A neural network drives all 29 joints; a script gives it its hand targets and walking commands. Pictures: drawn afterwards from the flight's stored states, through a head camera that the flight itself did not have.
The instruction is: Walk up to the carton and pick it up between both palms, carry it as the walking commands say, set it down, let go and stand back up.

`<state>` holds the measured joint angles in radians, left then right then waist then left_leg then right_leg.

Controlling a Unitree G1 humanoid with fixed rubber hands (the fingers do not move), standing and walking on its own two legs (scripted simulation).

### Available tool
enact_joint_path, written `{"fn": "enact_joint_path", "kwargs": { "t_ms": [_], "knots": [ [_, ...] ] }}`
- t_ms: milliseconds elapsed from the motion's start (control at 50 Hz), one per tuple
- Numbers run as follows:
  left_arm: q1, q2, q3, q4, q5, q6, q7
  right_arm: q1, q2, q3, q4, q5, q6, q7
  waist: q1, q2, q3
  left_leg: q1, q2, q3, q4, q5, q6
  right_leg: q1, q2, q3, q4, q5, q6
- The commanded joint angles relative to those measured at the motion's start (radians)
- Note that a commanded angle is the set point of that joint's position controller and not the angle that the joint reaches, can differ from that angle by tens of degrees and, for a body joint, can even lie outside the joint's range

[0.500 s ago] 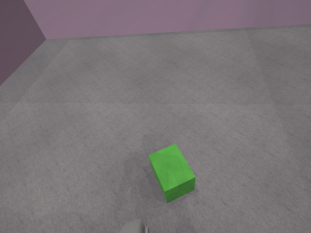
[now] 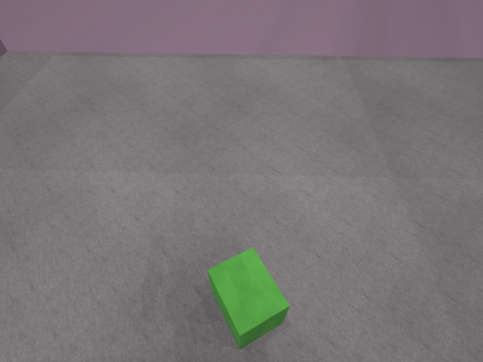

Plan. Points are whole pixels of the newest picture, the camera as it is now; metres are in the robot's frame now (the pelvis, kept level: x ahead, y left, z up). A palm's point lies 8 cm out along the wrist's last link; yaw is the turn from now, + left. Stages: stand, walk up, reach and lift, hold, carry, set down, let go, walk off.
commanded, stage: walk up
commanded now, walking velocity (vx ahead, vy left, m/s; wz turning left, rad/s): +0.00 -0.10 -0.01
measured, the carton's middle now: (246, 297) +0.45 -0.01 -0.66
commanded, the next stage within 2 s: none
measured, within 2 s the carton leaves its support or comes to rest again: neither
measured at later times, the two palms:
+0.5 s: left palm out of the picture +0.00 +0.17 -0.13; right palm out of the picture +0.06 -0.32 -0.13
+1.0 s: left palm out of the picture +0.05 +0.13 -0.12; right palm out of the picture -0.04 -0.44 -0.09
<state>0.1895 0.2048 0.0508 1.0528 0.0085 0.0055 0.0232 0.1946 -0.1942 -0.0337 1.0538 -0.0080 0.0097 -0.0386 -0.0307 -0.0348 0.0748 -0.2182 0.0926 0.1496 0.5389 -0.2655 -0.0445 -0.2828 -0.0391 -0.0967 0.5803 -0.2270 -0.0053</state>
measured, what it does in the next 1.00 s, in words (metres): steps to the right: left foot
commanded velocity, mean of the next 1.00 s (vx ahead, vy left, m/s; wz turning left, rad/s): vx -0.01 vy -0.15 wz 0.19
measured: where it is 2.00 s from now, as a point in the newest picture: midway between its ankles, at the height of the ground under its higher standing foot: outside the picture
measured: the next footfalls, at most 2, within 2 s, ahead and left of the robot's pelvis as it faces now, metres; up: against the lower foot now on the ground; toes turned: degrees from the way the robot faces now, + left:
left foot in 0.70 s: -0.06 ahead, +0.03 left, +0.00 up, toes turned +7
right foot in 1.04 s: +0.06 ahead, -0.34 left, +0.00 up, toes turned +9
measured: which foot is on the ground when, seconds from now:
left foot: down 0.00-0.30, up 0.32-0.68, down 0.70-1.00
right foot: down 0.00-0.70, up 0.72-1.00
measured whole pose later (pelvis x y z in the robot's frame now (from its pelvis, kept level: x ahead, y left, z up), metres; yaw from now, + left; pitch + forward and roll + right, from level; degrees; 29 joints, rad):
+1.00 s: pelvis -0.01 -0.15 +0.01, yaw +13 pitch +5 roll -4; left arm 0.14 0.30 0.07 0.88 0.02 0.04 -0.01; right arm 0.45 -0.25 -0.08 1.04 -0.05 0.02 -0.05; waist -0.08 0.01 0.01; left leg -0.22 0.15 -0.16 0.42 -0.30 -0.12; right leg -0.34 -0.05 -0.03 0.52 -0.30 0.08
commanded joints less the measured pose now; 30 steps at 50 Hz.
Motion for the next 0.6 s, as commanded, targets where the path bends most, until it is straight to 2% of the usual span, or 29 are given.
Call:
{"fn": "enact_joint_path", "kwargs": {
  "t_ms": [0, 20, 40, 60, 80, 120, 140, 160, 180, 200, 220, 240, 260, 280, 300, 320, 340, 360, 380, 400, 420, 440, 460, 480, 500, 520, 540, 560, 580],
  "knots": [
    [0.071, 0.154, 0.036, 0.007, 0.004, 0.029, -0.002, 0.054, -0.097, -0.013, -0.049, 0.010, 0.017, -0.001, 0.044, -0.223, -0.068, -0.091, 0.011, -0.055, -0.066, -0.044, -0.004, 0.093, -0.163, 0.150, -0.264, 0.129, -0.051],
    [0.032, 0.156, 0.032, -0.010, 0.002, 0.033, 0.000, 0.039, -0.110, -0.013, -0.058, 0.005, 0.015, -0.008, 0.021, -0.179, -0.023, -0.073, 0.018, -0.048, -0.059, -0.004, -0.014, 0.056, -0.162, 0.167, -0.242, 0.206, -0.067],
    [0.039, 0.150, 0.038, -0.017, 0.003, 0.032, -0.002, 0.062, -0.141, -0.026, -0.055, 0.002, 0.013, -0.016, 0.023, -0.088, -0.036, -0.010, 0.052, -0.032, -0.074, 0.083, -0.005, 0.029, -0.127, 0.121, -0.207, 0.252, -0.059],
    [0.026, 0.147, 0.037, -0.020, 0.003, 0.039, -0.006, 0.081, -0.168, -0.029, -0.029, -0.004, 0.010, -0.015, 0.023, 0.009, -0.040, -0.008, 0.087, -0.056, -0.095, 0.152, 0.002, 0.036, -0.088, 0.056, -0.172, 0.237, -0.045],
    [0.022, 0.145, 0.040, -0.029, 0.005, 0.040, -0.002, 0.098, -0.165, -0.028, -0.021, -0.006, 0.010, -0.023, 0.026, -0.034, -0.030, -0.002, 0.131, -0.082, -0.071, 0.369, 0.015, 0.040, -0.071, 0.015, -0.112, 0.386, -0.016],
    [0.030, 0.141, 0.049, -0.038, 0.000, 0.049, 0.000, 0.124, -0.205, -0.048, -0.018, -0.002, 0.014, -0.024, 0.017, 0.033, -0.092, 0.001, 0.163, -0.120, -0.064, 0.545, 0.057, 0.071, -0.068, 0.012, -0.046, 0.396, -0.012],
    [0.051, 0.121, 0.042, -0.037, -0.007, 0.051, -0.003, 0.165, -0.187, -0.053, -0.018, -0.008, 0.014, -0.025, 0.014, 0.100, -0.107, 0.004, 0.174, -0.101, -0.061, 0.547, 0.046, 0.067, -0.049, 0.005, -0.017, 0.329, -0.018],
    [0.026, 0.124, 0.046, -0.063, 0.001, 0.056, -0.010, 0.152, -0.210, -0.061, -0.028, -0.013, 0.021, -0.032, -0.001, 0.154, -0.120, 0.058, 0.245, -0.184, -0.077, 0.641, 0.103, -0.005, -0.030, 0.012, 0.057, 0.274, 0.001],
    [0.019, 0.098, 0.039, -0.052, -0.009, 0.068, -0.015, 0.104, -0.240, -0.075, -0.053, -0.015, 0.024, -0.023, -0.001, 0.252, -0.056, -0.045, 0.306, -0.246, -0.126, 0.721, 0.164, 0.000, 0.006, 0.036, 0.191, 0.036, 0.020],
    [0.071, 0.073, 0.026, -0.056, 0.005, 0.069, -0.016, 0.089, -0.205, -0.055, -0.063, -0.025, 0.023, -0.023, 0.016, 0.285, -0.104, -0.033, 0.332, -0.267, -0.147, 0.669, 0.176, 0.008, 0.009, 0.043, 0.185, -0.179, 0.010],
    [0.081, 0.075, 0.035, -0.072, 0.010, 0.076, -0.033, 0.046, -0.208, -0.063, -0.068, -0.020, 0.034, -0.032, 0.036, 0.263, -0.083, -0.084, 0.358, -0.307, -0.176, 0.483, 0.176, 0.027, -0.020, 0.087, 0.129, -0.201, 0.013],
    [0.168, 0.087, 0.029, -0.068, 0.010, 0.057, -0.031, -0.052, -0.195, -0.052, -0.110, -0.013, 0.031, -0.020, 0.092, 0.275, -0.122, -0.197, 0.292, -0.239, -0.145, 0.176, 0.129, 0.144, -0.035, 0.117, 0.044, -0.093, -0.011],
    [0.146, 0.105, 0.034, -0.050, 0.017, 0.046, -0.038, -0.097, -0.176, -0.041, -0.124, -0.016, 0.037, -0.011, 0.099, 0.205, -0.105, -0.231, 0.203, -0.165, -0.075, 0.045, 0.081, 0.190, -0.071, 0.123, -0.100, -0.014, -0.018],
    [0.135, 0.209, 0.053, -0.045, 0.026, 0.029, -0.025, -0.072, -0.129, -0.039, -0.137, -0.002, 0.039, -0.002, 0.098, -0.102, -0.100, -0.235, 0.009, -0.009, 0.182, -0.121, 0.006, 0.167, -0.238, 0.316, -0.271, 0.332, -0.088],
    [0.113, 0.216, 0.051, -0.062, 0.030, 0.027, -0.021, -0.073, -0.088, -0.027, -0.135, 0.001, 0.053, -0.018, 0.104, -0.201, -0.107, -0.285, -0.032, -0.028, 0.384, -0.327, 0.002, 0.147, -0.292, 0.328, -0.307, 0.427, -0.166],
    [0.078, 0.217, 0.042, -0.068, 0.030, 0.030, -0.008, 0.008, -0.066, -0.026, -0.125, -0.007, 0.072, -0.020, 0.067, -0.152, -0.081, -0.267, -0.032, -0.113, 0.504, -0.365, -0.004, 0.035, -0.319, 0.407, -0.342, 0.298, -0.177],
    [-0.007, 0.177, 0.041, -0.095, 0.023, 0.025, -0.007, 0.045, -0.087, -0.041, -0.089, -0.011, 0.081, -0.017, 0.030, -0.128, -0.005, -0.244, 0.001, -0.141, 0.544, -0.310, 0.001, -0.078, -0.274, 0.314, -0.356, 0.268, -0.135],
    [-0.038, 0.153, 0.033, -0.098, 0.012, 0.032, -0.003, 0.047, -0.113, -0.046, -0.092, -0.006, 0.089, -0.014, 0.002, -0.099, 0.024, -0.221, -0.012, -0.139, 0.591, -0.300, 0.008, -0.077, -0.228, 0.262, -0.295, 0.420, -0.154],
    [-0.013, 0.144, 0.031, -0.100, 0.015, 0.026, 0.003, 0.071, -0.098, -0.038, -0.088, -0.009, 0.087, -0.010, -0.002, -0.093, -0.016, -0.258, -0.031, -0.142, 0.631, -0.298, 0.011, -0.014, -0.229, 0.246, -0.261, 0.506, -0.165],
    [-0.006, 0.137, 0.025, -0.087, 0.016, 0.018, 0.006, 0.068, -0.096, -0.036, -0.069, -0.004, 0.087, -0.013, 0.009, -0.125, -0.074, -0.236, -0.036, -0.157, 0.622, -0.258, 0.035, 0.029, -0.201, 0.260, -0.267, 0.449, -0.143],
    [0.042, 0.114, 0.011, -0.079, 0.020, 0.007, 0.007, 0.075, -0.105, -0.035, -0.058, -0.005, 0.084, -0.006, 0.010, -0.085, -0.179, -0.212, -0.025, -0.142, 0.548, -0.164, 0.055, 0.099, -0.182, 0.255, -0.316, 0.147, -0.099],
    [0.021, 0.106, 0.019, -0.102, 0.023, 0.010, 0.007, 0.051, -0.117, -0.035, -0.076, -0.019, 0.071, -0.003, 0.017, -0.082, -0.184, -0.208, -0.035, -0.125, 0.483, -0.142, 0.053, 0.116, -0.165, 0.230, -0.348, -0.064, -0.120],
    [0.055, 0.066, -0.012, -0.087, 0.023, -0.006, 0.017, 0.036, -0.075, -0.034, -0.058, -0.020, 0.080, 0.009, 0.032, 0.062, -0.162, -0.201, -0.052, -0.177, 0.406, -0.089, 0.061, 0.159, -0.201, 0.308, -0.393, -0.115, -0.047],
    [0.067, 0.073, -0.010, -0.082, 0.015, -0.020, 0.020, 0.068, -0.058, -0.037, -0.055, -0.024, 0.076, 0.010, 0.025, 0.112, -0.148, -0.206, -0.041, -0.203, 0.348, -0.060, 0.074, 0.162, -0.251, 0.365, -0.410, -0.111, -0.045],
    [0.111, 0.048, -0.019, -0.041, 0.012, -0.018, 0.021, 0.037, -0.040, -0.027, -0.052, -0.016, 0.070, 0.011, 0.052, 0.065, -0.147, -0.151, -0.051, -0.210, 0.246, -0.107, 0.074, 0.215, -0.252, 0.415, -0.434, -0.043, -0.058],
    [0.092, 0.080, -0.007, -0.061, 0.005, -0.019, 0.022, 0.060, -0.052, -0.011, -0.040, -0.015, 0.066, 0.009, 0.030, 0.064, -0.169, -0.096, -0.047, -0.208, 0.192, -0.168, 0.071, 0.167, -0.252, 0.369, -0.395, -0.028, -0.107],
    [0.044, 0.055, -0.006, -0.054, 0.009, -0.018, 0.029, 0.040, -0.044, -0.011, -0.031, -0.005, 0.061, 0.003, 0.018, -0.045, -0.079, -0.120, -0.048, -0.205, 0.127, -0.195, 0.079, 0.143, -0.228, 0.351, -0.399, 0.003, -0.104],
    [0.037, 0.064, -0.003, -0.043, 0.006, -0.013, 0.029, 0.059, -0.039, -0.003, -0.036, -0.009, 0.053, 0.003, 0.011, -0.076, -0.076, -0.103, -0.053, -0.209, 0.056, -0.184, 0.075, 0.132, -0.253, 0.368, -0.383, 0.035, -0.125],
    [0.058, 0.069, -0.006, -0.057, 0.005, -0.020, 0.021, 0.073, -0.065, -0.013, -0.020, -0.007, 0.058, -0.004, 0.017, -0.068, -0.074, -0.040, -0.064, -0.190, 0.080, -0.180, 0.085, 0.091, -0.249, 0.338, -0.407, 0.021, -0.138]
  ]
}}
